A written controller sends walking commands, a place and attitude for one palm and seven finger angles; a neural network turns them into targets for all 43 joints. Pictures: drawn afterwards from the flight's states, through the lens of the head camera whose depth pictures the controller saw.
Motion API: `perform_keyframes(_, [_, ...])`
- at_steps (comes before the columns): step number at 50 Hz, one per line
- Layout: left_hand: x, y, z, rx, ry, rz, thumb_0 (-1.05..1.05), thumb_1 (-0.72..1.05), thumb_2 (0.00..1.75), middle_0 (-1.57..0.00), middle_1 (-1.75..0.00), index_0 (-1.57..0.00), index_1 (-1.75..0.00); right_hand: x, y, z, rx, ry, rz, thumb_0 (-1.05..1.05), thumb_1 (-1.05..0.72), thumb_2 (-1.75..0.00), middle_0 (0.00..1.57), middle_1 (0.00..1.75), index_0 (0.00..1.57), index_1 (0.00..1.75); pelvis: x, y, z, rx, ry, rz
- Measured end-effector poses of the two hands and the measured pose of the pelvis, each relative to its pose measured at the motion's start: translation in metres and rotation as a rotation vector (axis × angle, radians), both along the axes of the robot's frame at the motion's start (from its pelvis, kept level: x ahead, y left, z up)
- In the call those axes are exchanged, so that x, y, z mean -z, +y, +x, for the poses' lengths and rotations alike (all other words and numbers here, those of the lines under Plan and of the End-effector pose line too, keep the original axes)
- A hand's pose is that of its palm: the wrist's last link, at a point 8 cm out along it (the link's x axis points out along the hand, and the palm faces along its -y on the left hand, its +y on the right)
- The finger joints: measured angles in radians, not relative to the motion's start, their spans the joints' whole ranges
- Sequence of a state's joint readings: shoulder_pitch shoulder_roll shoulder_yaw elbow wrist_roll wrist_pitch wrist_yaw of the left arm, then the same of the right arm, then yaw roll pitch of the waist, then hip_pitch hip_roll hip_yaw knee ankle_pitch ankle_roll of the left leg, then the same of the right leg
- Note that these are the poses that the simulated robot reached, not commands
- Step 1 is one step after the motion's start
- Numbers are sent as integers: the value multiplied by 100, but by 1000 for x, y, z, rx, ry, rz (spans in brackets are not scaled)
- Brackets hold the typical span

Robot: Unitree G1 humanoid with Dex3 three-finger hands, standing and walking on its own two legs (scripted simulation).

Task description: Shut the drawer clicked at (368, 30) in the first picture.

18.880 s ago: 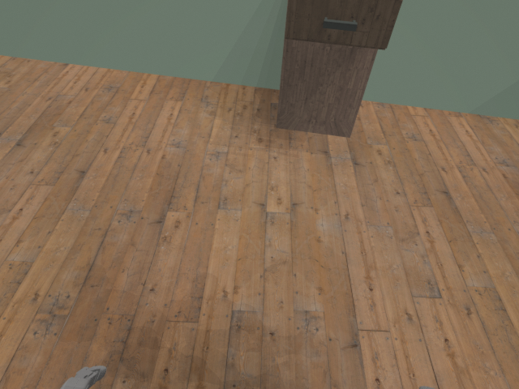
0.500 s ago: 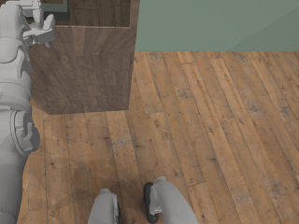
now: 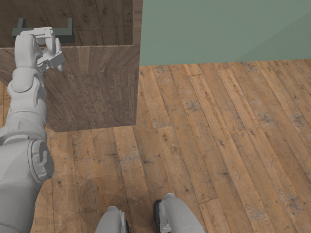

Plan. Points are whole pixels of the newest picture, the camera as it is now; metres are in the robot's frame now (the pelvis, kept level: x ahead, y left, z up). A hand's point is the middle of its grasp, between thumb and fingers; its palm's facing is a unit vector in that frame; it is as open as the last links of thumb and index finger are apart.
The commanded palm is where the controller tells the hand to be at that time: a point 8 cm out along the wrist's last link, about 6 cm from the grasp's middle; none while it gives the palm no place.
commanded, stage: pull the fist back off the drawer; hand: left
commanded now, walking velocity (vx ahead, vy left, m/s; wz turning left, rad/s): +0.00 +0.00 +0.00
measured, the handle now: (45, 29) +0.62 +0.21 +0.08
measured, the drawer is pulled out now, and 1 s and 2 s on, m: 0.00 0.00 0.00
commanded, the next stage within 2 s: draw the hand back to the body in 0.10 s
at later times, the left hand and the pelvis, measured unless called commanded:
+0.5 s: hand (35, 74) +0.46 +0.20 +0.11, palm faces +0.05 -1.00 -0.02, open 3.3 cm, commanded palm +0.42 +0.24 +0.12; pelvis +0.05 -0.01 +0.04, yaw +0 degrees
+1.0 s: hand out of the picture +0.31 +0.22 +0.17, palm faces +0.29 -0.92 -0.27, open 3.3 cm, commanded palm +0.26 +0.26 +0.19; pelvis +0.04 -0.01 +0.07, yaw +2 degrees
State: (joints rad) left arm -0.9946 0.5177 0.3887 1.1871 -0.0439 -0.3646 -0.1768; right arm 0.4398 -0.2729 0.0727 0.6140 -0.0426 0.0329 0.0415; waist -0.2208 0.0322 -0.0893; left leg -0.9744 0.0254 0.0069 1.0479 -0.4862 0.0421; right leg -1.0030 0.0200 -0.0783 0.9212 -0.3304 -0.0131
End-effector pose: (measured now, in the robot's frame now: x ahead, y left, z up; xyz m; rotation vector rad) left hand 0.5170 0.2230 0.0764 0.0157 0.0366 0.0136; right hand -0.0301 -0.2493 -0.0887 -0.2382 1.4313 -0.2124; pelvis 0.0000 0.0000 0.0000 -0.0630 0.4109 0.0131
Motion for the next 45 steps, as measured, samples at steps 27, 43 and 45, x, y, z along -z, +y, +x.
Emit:
perform_keyframes(27, [-37, 33, -98, -44, -29, 9, 1, 90, 90, -140, -160, -140, -160, -32, -8, 161, -54, -363, 44, 1, -91, -90, 20, 30, 20, 30, -40, -6, 55, 4, -156, 23])
perform_keyframes(43, [-92, 34, -200, -150, -46, 202, 1, 90, 90, -140, -160, -140, -160, -72, 21, 242, -187, -677, 82, 1, -91, -90, 20, 30, 20, 30, -60, -4, 39, -22, -346, 50])
perform_keyframes(45, [-96, 36, -214, -190, -42, 224, 1, 90, 90, -140, -160, -140, -160, -74, 25, 244, -200, -681, 87, 1, -91, -90, 20, 30, 20, 30, -63, -5, 38, -23, -368, 53])
